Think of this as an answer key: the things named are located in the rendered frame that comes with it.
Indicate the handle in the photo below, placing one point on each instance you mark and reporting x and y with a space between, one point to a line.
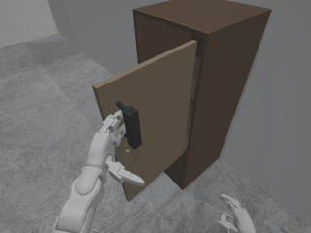
132 125

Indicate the left robot hand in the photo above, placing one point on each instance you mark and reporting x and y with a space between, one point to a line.
104 143

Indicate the cupboard door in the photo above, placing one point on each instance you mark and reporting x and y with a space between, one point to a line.
159 89

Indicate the robot left forearm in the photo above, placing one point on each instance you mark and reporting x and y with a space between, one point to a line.
86 192

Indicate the right robot hand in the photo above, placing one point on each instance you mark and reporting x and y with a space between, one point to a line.
239 222

